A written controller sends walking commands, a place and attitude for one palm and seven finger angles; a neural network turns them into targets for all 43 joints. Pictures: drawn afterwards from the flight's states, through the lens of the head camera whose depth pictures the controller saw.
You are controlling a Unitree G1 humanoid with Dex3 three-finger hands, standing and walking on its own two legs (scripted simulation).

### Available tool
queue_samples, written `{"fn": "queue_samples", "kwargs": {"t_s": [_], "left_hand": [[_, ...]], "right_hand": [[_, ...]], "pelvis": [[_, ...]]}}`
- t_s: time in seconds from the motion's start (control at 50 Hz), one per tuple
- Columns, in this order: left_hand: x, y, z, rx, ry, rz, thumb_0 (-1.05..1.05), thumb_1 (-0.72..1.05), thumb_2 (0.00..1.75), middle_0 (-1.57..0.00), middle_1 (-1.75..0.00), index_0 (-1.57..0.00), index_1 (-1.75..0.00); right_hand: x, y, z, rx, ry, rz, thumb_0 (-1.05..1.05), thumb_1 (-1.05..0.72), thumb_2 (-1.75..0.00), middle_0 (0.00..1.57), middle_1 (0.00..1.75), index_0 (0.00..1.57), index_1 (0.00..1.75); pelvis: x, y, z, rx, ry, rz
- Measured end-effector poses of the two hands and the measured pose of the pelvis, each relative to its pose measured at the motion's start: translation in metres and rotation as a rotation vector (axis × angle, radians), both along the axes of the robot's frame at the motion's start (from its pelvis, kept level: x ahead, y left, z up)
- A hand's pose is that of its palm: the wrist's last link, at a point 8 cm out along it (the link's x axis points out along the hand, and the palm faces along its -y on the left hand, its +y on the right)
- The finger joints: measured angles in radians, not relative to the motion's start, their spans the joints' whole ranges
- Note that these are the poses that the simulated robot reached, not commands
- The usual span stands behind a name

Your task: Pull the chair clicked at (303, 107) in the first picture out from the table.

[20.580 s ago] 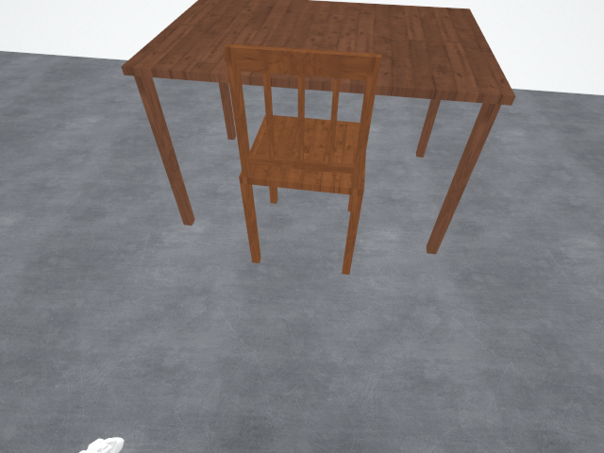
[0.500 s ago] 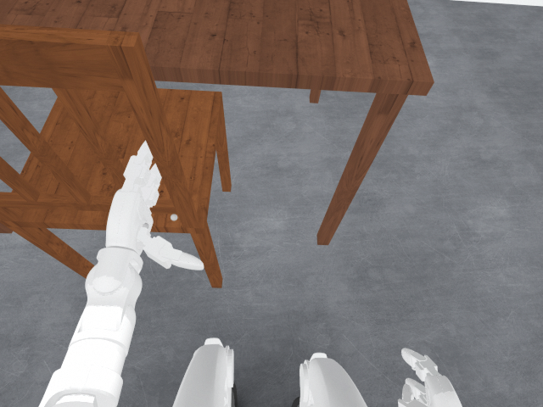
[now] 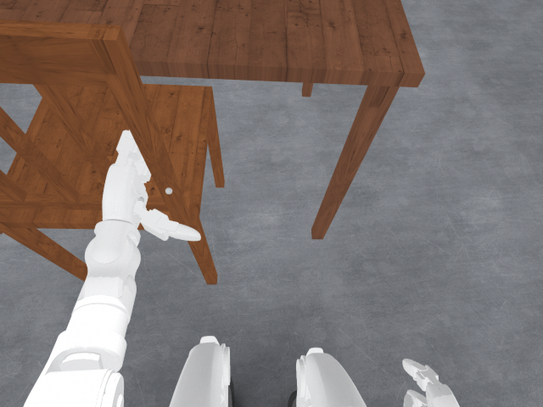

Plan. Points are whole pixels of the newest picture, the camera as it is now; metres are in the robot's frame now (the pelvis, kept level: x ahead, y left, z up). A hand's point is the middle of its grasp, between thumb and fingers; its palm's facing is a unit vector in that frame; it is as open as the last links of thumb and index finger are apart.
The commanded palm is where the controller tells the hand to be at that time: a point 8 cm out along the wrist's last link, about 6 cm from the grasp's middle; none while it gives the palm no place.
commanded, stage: push the fingers through the gap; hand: left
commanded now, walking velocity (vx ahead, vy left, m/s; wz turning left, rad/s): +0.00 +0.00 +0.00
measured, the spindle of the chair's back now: (29, 151) +0.47 +0.35 +0.05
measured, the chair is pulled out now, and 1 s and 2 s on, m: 0.00 0.00 0.03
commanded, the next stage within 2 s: hook a spindle and tug to test in 0.52 s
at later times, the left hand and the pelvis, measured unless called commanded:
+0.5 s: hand (163, 183) +0.43 +0.16 +0.03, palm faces -0.01 -1.00 -0.02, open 16.9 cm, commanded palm +0.41 +0.21 +0.03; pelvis +0.00 +0.00 +0.00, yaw -1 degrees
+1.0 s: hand (170, 179) +0.44 +0.15 +0.03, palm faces -0.01 -1.00 -0.03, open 15.2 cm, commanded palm +0.41 +0.20 +0.03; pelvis +0.00 +0.01 +0.00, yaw -1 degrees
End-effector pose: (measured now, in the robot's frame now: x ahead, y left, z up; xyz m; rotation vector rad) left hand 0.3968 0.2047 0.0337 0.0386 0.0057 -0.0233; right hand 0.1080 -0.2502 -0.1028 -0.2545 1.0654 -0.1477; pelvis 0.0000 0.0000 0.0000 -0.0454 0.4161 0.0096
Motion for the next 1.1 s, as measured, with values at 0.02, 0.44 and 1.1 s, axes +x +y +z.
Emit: {"fn": "queue_samples", "kwargs": {"t_s": [0.02, 0.44, 1.1], "left_hand": [[0.002, 0.0, 0.0, 0.002, 0.002, 0.001, -0.01, -0.5, 0.3, -0.06, -0.08, -0.06, -0.08], [0.016, 0.009, -0.003, -0.008, 0.026, 0.006, -0.01, -0.5, 0.31, -0.06, -0.08, -0.06, -0.08], [0.021, 0.002, -0.001, -0.005, 0.005, 0.015, -0.01, -0.36, 0.36, -0.33, -0.93, -0.32, -0.93]], "right_hand": [[-0.002, 0.0, -0.001, 0.0, 0.003, -0.002, 0.01, -0.9, -0.9, 0.2, 0.3, 0.2, 0.3], [-0.035, -0.003, 0.0, 0.002, 0.105, -0.059, 0.01, -0.9, -0.9, 0.2, 0.3, 0.2, 0.3], [-0.021, 0.01, 0.002, 0.008, 0.089, -0.04, 0.01, -0.9, -0.9, 0.2, 0.3, 0.2, 0.3]], "pelvis": [[0.0, 0.0, 0.0, 0.0, 0.002, 0.0], [0.003, 0.002, 0.003, -0.001, 0.014, -0.013], [0.004, 0.01, 0.004, -0.009, 0.016, -0.009]]}}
